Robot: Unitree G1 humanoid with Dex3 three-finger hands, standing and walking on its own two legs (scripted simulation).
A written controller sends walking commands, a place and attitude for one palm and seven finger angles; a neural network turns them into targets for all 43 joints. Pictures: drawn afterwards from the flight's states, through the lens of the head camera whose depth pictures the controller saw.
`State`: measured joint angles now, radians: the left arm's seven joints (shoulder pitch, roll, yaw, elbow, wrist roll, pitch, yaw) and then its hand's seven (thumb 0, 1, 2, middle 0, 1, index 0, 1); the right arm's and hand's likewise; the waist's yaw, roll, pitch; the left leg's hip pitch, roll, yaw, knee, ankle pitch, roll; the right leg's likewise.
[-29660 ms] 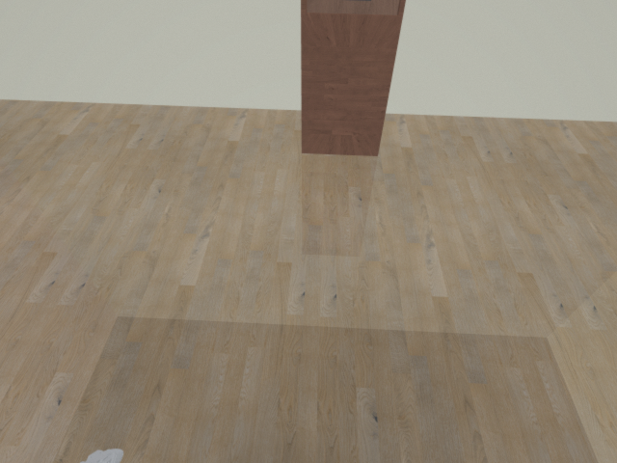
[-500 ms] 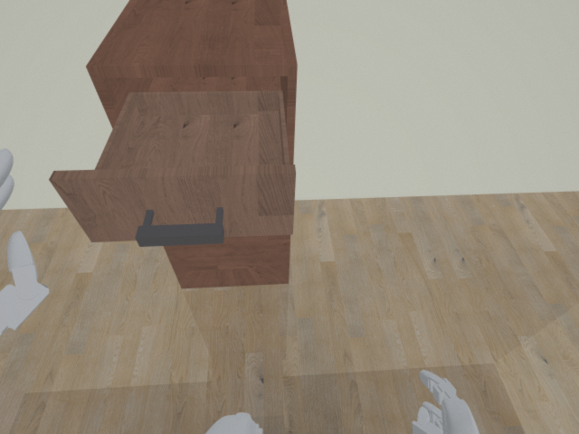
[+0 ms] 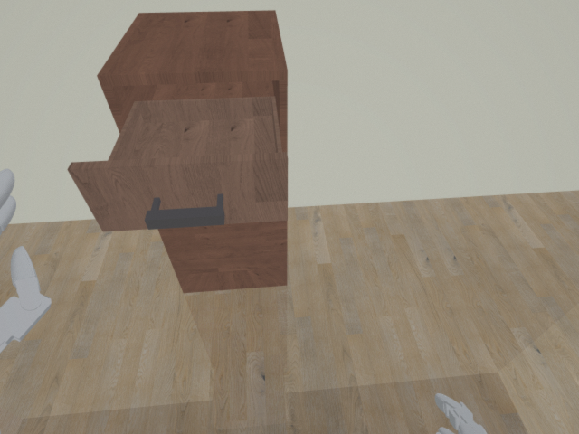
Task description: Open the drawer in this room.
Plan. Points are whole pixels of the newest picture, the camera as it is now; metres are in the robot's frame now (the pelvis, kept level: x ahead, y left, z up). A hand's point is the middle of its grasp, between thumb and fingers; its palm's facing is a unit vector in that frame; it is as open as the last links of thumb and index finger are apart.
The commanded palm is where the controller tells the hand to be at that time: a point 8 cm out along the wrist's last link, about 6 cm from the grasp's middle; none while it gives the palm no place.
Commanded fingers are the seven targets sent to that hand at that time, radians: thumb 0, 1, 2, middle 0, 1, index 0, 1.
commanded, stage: stop stepping back and stand still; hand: left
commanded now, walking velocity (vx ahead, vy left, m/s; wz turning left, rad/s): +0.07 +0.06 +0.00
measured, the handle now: (187, 209) +0.49 +0.21 +0.02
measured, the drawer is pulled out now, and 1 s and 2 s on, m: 0.30 0.30 0.30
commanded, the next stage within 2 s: let the arm hang, fingers relaxed in 0.20 s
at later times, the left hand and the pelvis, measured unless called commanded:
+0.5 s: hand out of the picture +0.15 +0.24 -0.10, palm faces +0.04 -0.93 -0.36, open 7.4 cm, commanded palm none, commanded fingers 0.00 0.90 0.90 -0.20 -0.30 -0.20 -0.30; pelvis -0.01 +0.02 -0.01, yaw +1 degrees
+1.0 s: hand out of the picture -0.05 +0.20 -0.16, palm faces +0.04 -0.97 -0.25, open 7.3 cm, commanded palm none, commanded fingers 0.00 0.90 0.90 -0.20 -0.30 -0.20 -0.30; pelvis -0.01 +0.01 +0.01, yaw +0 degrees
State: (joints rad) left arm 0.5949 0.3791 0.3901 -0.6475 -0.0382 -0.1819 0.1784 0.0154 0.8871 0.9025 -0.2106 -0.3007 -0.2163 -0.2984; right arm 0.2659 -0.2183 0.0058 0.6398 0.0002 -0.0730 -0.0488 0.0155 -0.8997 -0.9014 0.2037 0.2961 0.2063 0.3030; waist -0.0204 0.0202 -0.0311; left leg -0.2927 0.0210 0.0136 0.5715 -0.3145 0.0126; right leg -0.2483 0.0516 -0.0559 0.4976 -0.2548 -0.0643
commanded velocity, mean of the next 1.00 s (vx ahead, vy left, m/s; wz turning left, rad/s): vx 0.00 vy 0.00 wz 0.00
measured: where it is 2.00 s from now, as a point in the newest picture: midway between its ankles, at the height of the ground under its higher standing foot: outside the picture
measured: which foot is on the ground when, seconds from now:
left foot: down 0.00-1.00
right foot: down 0.00-1.00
